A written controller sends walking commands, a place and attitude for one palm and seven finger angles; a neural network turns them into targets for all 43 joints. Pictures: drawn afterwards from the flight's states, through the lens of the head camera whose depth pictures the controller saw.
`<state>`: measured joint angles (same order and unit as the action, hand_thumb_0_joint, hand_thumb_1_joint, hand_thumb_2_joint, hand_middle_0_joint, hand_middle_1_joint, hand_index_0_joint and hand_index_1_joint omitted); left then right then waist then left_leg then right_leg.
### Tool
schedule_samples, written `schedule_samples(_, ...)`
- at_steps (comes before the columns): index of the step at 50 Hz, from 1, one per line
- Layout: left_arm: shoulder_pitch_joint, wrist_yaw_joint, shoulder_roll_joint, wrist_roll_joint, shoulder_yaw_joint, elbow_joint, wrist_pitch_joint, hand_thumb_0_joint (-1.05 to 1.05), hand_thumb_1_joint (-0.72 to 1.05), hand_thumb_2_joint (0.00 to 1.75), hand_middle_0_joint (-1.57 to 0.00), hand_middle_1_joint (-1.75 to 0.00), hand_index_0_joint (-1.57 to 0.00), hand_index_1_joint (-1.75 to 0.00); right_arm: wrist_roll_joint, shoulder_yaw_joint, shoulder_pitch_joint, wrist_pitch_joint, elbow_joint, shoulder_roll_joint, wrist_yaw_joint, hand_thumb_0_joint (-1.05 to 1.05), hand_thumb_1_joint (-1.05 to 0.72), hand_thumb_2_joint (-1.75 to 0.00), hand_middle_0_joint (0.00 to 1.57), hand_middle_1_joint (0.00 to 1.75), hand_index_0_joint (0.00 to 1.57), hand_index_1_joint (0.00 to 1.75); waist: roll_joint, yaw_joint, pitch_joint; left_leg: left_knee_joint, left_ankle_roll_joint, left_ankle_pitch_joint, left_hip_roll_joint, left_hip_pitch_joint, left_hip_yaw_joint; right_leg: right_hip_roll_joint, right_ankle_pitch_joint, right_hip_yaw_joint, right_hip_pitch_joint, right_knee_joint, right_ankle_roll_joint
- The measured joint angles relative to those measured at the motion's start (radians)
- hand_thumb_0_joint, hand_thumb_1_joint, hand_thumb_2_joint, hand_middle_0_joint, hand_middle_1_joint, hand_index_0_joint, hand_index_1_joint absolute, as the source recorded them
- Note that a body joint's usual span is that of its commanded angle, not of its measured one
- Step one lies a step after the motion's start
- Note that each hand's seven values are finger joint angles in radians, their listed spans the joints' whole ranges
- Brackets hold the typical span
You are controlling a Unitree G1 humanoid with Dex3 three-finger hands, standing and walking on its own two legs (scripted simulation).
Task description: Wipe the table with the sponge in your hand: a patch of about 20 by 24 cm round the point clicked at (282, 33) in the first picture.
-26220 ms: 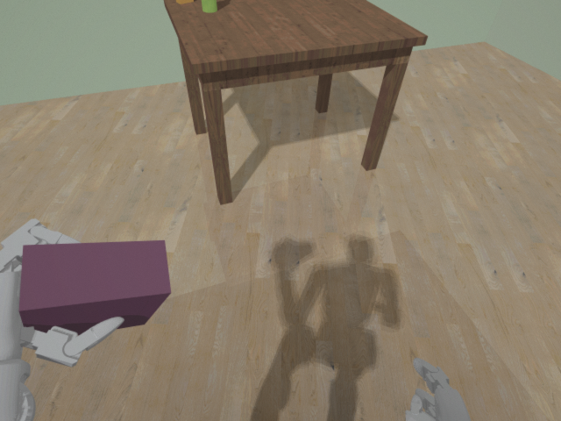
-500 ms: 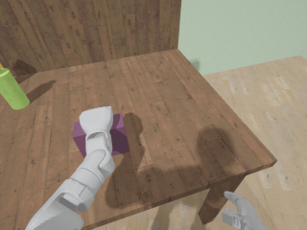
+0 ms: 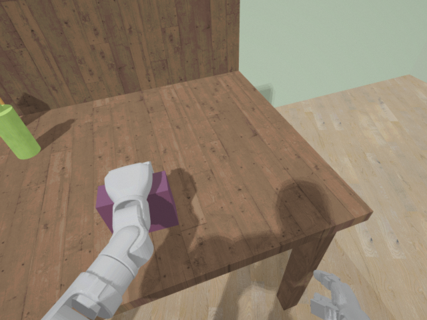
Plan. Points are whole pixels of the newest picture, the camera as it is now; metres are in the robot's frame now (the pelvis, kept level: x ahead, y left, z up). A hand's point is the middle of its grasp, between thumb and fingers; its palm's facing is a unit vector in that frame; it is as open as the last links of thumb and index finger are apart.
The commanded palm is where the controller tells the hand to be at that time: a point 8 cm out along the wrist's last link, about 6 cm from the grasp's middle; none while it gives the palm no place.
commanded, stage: wipe back along the third lane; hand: left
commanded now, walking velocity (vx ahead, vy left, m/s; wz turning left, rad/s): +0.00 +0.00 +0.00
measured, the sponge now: (143, 212) +0.34 +0.20 +0.01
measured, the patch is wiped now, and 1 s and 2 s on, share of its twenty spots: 1.00 1.00 1.00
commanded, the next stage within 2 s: slide back across to the middle lane in 0.40 s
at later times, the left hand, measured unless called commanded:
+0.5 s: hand (140, 210) +0.31 +0.18 +0.05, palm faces +0.03 -0.08 -1.00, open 10.1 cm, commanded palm +0.26 +0.17 +0.09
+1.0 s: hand (124, 221) +0.28 +0.20 +0.06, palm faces +0.05 -0.15 -0.99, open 10.1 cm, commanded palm +0.23 +0.21 +0.11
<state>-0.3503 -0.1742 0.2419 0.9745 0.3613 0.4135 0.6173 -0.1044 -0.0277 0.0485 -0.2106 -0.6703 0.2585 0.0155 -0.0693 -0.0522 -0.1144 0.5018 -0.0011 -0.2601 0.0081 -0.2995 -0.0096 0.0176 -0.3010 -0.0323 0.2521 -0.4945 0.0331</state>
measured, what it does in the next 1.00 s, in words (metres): stands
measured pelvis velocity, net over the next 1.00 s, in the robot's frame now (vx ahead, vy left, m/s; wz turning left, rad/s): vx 0.00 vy -0.01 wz -0.03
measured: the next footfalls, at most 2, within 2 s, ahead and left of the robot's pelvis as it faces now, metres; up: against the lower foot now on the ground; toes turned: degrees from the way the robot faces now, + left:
none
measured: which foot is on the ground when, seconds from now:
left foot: down 0.00-1.00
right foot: down 0.00-1.00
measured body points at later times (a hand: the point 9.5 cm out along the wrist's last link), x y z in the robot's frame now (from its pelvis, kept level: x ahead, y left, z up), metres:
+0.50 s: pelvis +0.00 -0.01 +0.00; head -0.02 -0.04 +0.45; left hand +0.30 +0.19 +0.11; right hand +0.24 -0.22 -0.08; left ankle +0.00 +0.12 -0.74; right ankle -0.03 -0.10 -0.74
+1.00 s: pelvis +0.00 -0.01 +0.00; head -0.03 -0.05 +0.45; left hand +0.27 +0.21 +0.12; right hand +0.24 -0.22 -0.08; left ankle +0.00 +0.12 -0.74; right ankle -0.03 -0.10 -0.74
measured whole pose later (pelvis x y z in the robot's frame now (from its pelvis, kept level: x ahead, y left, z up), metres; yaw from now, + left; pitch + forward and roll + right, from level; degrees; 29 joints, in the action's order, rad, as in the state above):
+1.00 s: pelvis +0.00 -0.01 +0.00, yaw -2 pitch +0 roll +1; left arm -0.02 -0.12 0.31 0.95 0.27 0.02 0.58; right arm -0.09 -0.04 0.00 -0.16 -0.65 0.25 0.02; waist -0.08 -0.08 -0.08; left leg 0.48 0.01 -0.26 0.02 -0.21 -0.03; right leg 0.03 -0.31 -0.01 0.19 -0.50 0.05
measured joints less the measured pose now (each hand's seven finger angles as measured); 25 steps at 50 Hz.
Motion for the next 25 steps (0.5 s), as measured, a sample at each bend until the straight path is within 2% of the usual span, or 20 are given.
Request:
schedule_samples(10,0.079,-0.004,0.007,0.008,0.019,-0.086,-0.007,0.00,-0.47,1.02,-0.69,-1.34,-0.73,-1.33,-0.001,0.005,-0.016,0.001,0.013,0.006,0.015,0.01,-0.90,-0.90,0.20,0.30,0.19,0.30,-0.006,-0.009,-0.001,0.002,0.004,-0.005,0.004,0.017,-0.002,0.004,-0.006,0.002,-0.013,-0.007,0.004)
schedule_samples(25,0.163,0.003,0.010,0.014,0.029,-0.204,0.019,0.01,-0.47,1.02,-0.69,-1.35,-0.72,-1.33,-0.001,-0.001,-0.045,-0.002,0.021,0.004,0.031,0.01,-0.90,-0.90,0.20,0.30,0.20,0.31,-0.003,-0.019,0.009,0.007,0.008,-0.015,0.007,0.037,-0.005,0.007,-0.017,0.006,-0.030,-0.017,0.008)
